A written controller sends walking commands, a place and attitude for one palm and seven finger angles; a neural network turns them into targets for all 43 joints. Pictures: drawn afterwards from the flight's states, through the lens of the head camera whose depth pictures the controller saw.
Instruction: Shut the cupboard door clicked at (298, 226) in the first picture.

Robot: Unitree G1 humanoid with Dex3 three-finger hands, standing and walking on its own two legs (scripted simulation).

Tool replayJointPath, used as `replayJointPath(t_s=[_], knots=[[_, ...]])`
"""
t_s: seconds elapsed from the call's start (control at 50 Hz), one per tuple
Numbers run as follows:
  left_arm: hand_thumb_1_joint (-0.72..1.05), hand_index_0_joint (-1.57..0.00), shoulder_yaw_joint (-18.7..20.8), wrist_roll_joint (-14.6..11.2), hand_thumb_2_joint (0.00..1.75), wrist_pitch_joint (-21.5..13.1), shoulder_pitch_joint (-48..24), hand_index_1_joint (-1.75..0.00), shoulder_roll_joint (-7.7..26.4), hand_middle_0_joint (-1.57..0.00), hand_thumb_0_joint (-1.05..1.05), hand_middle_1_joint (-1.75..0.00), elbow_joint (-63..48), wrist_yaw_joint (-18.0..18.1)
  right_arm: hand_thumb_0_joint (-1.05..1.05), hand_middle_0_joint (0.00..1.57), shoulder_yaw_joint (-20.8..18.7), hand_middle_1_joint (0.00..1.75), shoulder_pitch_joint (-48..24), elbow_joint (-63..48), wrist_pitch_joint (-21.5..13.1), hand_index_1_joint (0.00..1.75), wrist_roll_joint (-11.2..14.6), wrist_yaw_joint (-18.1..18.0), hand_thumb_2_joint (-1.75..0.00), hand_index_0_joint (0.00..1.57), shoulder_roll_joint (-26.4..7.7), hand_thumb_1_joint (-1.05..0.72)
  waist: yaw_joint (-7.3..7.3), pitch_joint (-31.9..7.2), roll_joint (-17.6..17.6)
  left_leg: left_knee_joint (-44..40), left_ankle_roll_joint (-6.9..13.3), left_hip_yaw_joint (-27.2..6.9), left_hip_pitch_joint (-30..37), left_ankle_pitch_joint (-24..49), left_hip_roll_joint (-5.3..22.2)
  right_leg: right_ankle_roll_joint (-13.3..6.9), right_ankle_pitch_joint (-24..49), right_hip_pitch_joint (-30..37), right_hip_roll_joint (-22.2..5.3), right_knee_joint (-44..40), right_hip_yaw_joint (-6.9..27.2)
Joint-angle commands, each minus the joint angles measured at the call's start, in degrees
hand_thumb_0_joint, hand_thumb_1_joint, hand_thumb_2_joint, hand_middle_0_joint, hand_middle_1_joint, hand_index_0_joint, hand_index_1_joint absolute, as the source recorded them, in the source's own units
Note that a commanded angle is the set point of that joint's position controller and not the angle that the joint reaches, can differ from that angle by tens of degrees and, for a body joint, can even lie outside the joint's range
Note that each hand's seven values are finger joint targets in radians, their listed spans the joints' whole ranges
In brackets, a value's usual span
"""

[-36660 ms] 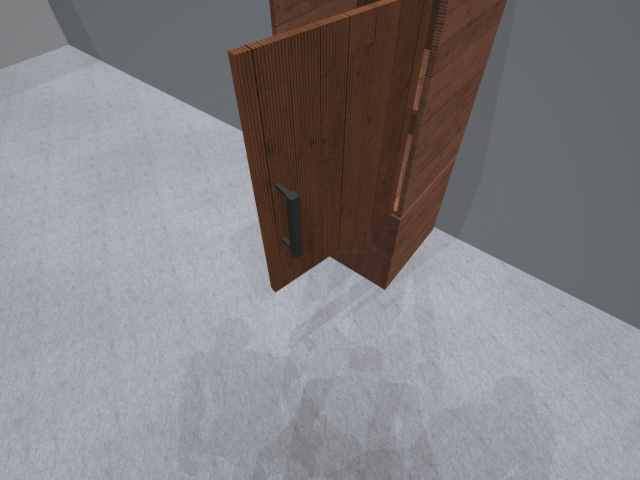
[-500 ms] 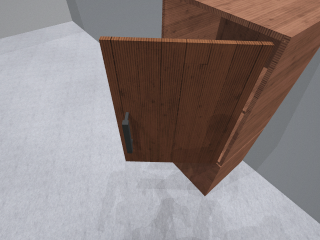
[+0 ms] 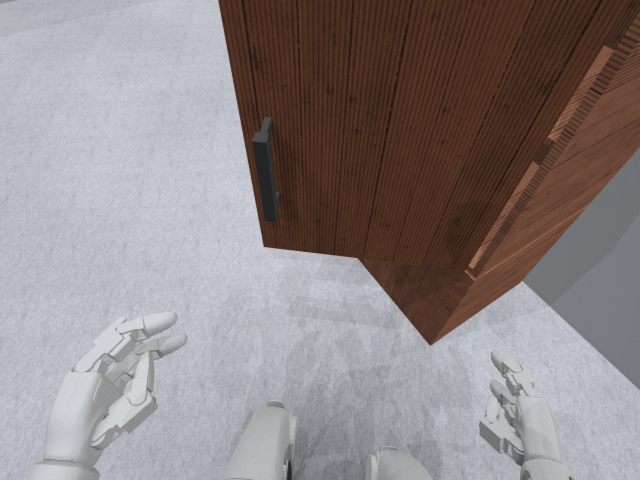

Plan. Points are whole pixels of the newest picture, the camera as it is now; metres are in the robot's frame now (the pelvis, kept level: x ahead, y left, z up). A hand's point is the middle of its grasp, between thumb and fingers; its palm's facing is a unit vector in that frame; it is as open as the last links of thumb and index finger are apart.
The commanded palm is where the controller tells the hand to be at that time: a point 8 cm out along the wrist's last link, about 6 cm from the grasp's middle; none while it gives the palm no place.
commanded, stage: raise the hand and make a fist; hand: left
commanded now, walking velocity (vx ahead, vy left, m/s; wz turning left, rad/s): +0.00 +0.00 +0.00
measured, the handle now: (269, 173) +0.54 +0.15 +0.03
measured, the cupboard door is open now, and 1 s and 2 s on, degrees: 50 50 50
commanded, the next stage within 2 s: bring the fist close to the handle in 1.40 s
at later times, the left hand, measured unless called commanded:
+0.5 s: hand (149, 373) +0.21 +0.22 +0.05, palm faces -0.03 -1.00 -0.02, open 3.5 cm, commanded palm +0.19 +0.27 +0.05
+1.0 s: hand (145, 367) +0.22 +0.22 +0.05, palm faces -0.03 -1.00 -0.04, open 3.1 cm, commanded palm +0.20 +0.27 +0.05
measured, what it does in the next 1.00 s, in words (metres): stands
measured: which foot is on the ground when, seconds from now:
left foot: down 0.00-1.00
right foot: down 0.00-1.00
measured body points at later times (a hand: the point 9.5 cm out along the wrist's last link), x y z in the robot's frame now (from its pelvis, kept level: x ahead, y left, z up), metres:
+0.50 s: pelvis +0.00 +0.04 +0.01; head +0.07 +0.05 +0.45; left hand +0.21 +0.27 +0.05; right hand +0.18 -0.21 -0.07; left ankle +0.09 +0.13 -0.61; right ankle +0.00 -0.08 -0.61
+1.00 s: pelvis +0.00 +0.04 +0.01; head +0.06 +0.06 +0.45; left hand +0.21 +0.27 +0.05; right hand +0.18 -0.19 -0.06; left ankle +0.09 +0.13 -0.61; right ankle +0.00 -0.08 -0.61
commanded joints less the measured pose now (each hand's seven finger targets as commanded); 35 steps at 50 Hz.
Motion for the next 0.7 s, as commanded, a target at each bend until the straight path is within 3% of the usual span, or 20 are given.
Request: replayJointPath(t_s=[0.0,0.06,0.1,0.12,0.2,0.3,0.38,0.52,0.58,0.68], knots=[[0.9,-0.68,0.6,-1.4,0.9,-2.2,-10.1,-0.82,7.0,-0.68,0.0,-0.82,-11.7,-2.6,0.0,0.2,-1.9,0.3,0.8,-6.2,-2.8,0.3,0.3,-1.9,-0.9,0.2,-6.6,-0.9,-5.76,-9.6,-0.7,-5.0,3.0,-0.4,11.1,4.2,-0.6,4.3,8.3,-1.3,-1.5,-20.0,13.1],[0.9,-0.73,4.1,-2.3,0.9,3.4,-4.3,-0.88,8.4,-0.73,0.0,-0.88,-9.5,-3.3,0.0,0.2,-2.1,0.3,0.2,-7.2,-1.6,0.3,0.8,-1.9,-0.9,0.2,-6.1,-0.9,-2.85,-13.8,-2.1,-6.4,2.9,-0.2,11.6,6.8,-0.9,4.7,12.1,3.5,-2.0,-19.8,12.9],[0.9,-0.77,5.5,-2.5,0.9,5.5,-3.4,-0.92,8.7,-0.77,0.0,-0.92,-11.1,-1.9,0.0,0.2,-2.2,0.3,-0.5,-7.9,-0.8,0.3,0.9,-1.7,-0.9,0.2,-5.5,-0.9,-1.8,-15.2,-2.1,-7.9,2.7,-0.4,13.0,8.2,-0.9,4.8,14.5,5.2,-2.0,-19.1,11.7],[0.9,-0.79,7.3,-2.5,0.9,5.9,-1.8,-0.94,9.5,-0.79,0.0,-0.94,-11.1,-0.8,0.0,0.2,-2.3,0.3,-0.9,-7.8,-0.5,0.3,0.7,-1.6,-0.9,0.2,-5.2,-0.9,-0.47,-16.1,-0.7,-8.5,2.6,-0.6,13.8,9.6,-1.0,4.5,16.4,6.1,-1.7,-18.2,11.0],[0.9,-0.86,5.3,-1.6,0.9,3.3,-0.7,-1.02,7.1,-0.86,0.0,-1.02,-14.3,3.0,0.0,0.2,-2.4,0.3,-0.6,-8.1,0.1,0.3,0.0,-0.8,-0.9,0.2,-4.7,-0.9,-1.21,-15.2,-1.1,-10.6,2.3,-0.9,16.5,10.5,-0.7,3.5,18.4,3.5,-0.8,-15.9,7.1],[0.9,-0.95,0.5,0.2,0.9,-0.5,-1.5,-1.12,4.9,-0.95,0.0,-1.12,-14.8,4.5,0.0,0.2,-2.2,0.3,-0.1,-8.4,0.4,0.3,-0.5,-0.3,-0.9,0.2,-6.0,-0.9,-2.96,-12.8,1.7,-12.3,2.3,-2.2,18.1,6.3,-0.4,2.2,11.6,-2.8,0.1,-14.4,4.0],[0.9,-1.02,0.3,0.8,0.9,-0.8,-1.4,-1.2,5.7,-1.02,0.0,-1.2,-15.0,5.0,0.0,0.2,-2.1,0.3,0.3,-9.2,0.8,0.3,-0.5,-0.2,-0.9,0.2,-6.7,-0.9,-2.95,-12.4,1.8,-14.1,2.1,-3.3,18.2,2.0,-0.4,1.7,8.9,-3.6,0.3,-14.2,3.3],[0.9,-1.15,0.3,1.9,0.9,0.0,-3.4,-1.34,7.1,-1.15,0.0,-1.34,-19.2,6.7,0.0,0.2,-1.5,0.3,0.8,-10.4,1.7,0.3,-0.7,-0.1,-0.9,0.2,-7.3,-0.9,-3.0,-13.6,6.1,-17.0,1.4,-6.1,22.0,-2.1,0.1,1.3,8.5,-5.0,0.7,-13.1,2.2],[0.9,-1.21,-0.9,2.2,0.9,1.2,-2.1,-1.4,5.5,-1.21,0.0,-1.4,-17.4,6.8,0.0,0.2,-1.3,0.3,0.7,-10.9,2.3,0.3,-0.7,0.1,-0.9,0.2,-7.1,-0.9,-3.55,-12.2,4.4,-17.2,1.4,-6.0,21.6,-2.8,0.0,1.5,8.4,-5.1,0.7,-13.8,1.8],[0.9,-1.3,-1.0,2.2,0.9,2.4,-3.6,-1.5,5.9,-1.3,0.0,-1.5,-16.3,6.2,0.0,0.2,-0.9,0.3,1.0,-11.3,2.9,0.3,-0.7,0.2,-0.9,0.2,-7.2,-0.9,-3.95,-11.3,4.1,-16.7,1.5,-5.6,20.3,-3.5,-0.2,1.5,8.2,-4.6,0.7,-14.5,2.0]])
